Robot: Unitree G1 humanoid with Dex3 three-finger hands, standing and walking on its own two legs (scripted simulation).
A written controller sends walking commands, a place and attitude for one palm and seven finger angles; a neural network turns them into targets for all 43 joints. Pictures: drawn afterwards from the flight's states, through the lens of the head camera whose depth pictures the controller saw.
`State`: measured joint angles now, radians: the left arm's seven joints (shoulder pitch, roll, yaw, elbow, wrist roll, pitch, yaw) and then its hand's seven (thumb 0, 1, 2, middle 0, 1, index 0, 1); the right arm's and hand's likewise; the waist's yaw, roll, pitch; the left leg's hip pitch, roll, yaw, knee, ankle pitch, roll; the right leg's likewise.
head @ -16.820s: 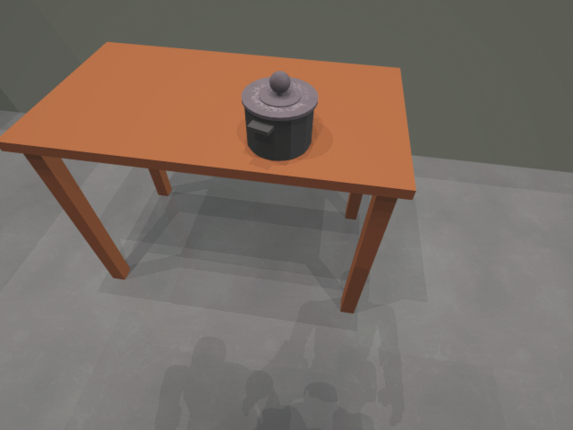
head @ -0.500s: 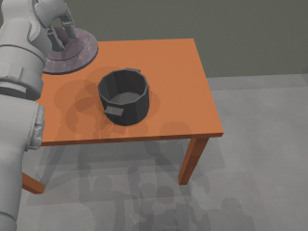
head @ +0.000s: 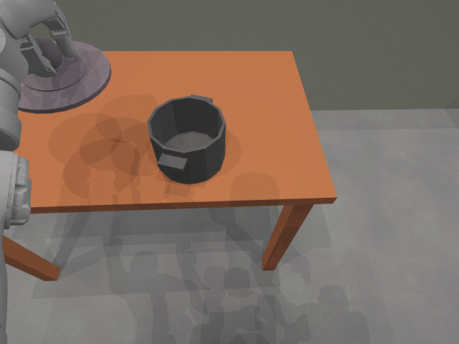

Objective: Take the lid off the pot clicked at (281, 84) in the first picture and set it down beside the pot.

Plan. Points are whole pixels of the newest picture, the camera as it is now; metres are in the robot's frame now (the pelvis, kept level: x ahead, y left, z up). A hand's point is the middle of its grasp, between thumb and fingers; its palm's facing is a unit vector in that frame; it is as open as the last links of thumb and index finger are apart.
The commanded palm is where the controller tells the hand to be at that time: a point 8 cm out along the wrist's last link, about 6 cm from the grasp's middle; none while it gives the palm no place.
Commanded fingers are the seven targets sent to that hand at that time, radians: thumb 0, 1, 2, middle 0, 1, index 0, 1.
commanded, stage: move the lid sideways beside the pot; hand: left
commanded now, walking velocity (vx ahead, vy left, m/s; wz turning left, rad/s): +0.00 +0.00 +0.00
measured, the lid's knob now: (45, 54) +0.53 +0.26 +0.21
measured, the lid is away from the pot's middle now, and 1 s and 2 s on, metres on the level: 0.20 0.23 0.22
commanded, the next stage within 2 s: lower the lid onto the table in 0.52 s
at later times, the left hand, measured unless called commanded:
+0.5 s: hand (4, 58) +0.49 +0.30 +0.22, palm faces -0.31 -0.11 -0.94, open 7.2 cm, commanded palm +0.51 +0.29 +0.31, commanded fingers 0.00 0.75 0.87 -0.85 -1.06 -0.86 -1.06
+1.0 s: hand (20, 67) +0.49 +0.28 +0.21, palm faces -0.34 -0.11 -0.93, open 7.2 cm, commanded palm +0.51 +0.29 +0.28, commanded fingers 0.00 0.75 0.87 -0.85 -1.06 -0.86 -1.06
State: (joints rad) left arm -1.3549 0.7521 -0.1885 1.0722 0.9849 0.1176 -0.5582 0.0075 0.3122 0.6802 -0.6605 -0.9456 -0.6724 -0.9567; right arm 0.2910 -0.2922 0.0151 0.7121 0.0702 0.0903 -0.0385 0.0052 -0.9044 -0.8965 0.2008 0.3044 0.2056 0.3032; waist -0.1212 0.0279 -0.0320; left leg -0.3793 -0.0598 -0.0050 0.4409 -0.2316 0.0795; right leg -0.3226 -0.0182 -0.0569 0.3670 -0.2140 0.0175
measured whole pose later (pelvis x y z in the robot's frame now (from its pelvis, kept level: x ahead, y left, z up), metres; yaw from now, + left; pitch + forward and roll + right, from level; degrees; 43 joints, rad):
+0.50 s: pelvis +0.00 +0.00 +0.00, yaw +0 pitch +10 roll -2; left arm -1.33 0.87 -0.13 1.08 0.99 0.04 -0.57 0.01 0.31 0.68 -0.66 -0.95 -0.67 -0.96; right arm 0.29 -0.29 0.03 0.70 0.08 0.13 -0.05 0.00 -0.90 -0.90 0.20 0.30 0.21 0.30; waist -0.12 0.03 -0.02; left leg -0.39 -0.05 0.00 0.46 -0.25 0.08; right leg -0.33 -0.01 -0.05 0.37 -0.22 0.02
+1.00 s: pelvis +0.00 +0.00 +0.00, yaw +0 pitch +10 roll -2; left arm -1.31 0.83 -0.13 1.08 0.97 0.03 -0.57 0.01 0.31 0.68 -0.66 -0.95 -0.67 -0.96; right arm 0.29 -0.29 0.03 0.70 0.08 0.13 -0.04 0.00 -0.90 -0.90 0.20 0.30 0.21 0.30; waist -0.12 0.04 -0.02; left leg -0.41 -0.05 -0.01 0.47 -0.24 0.08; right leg -0.34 -0.01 -0.06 0.38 -0.22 0.02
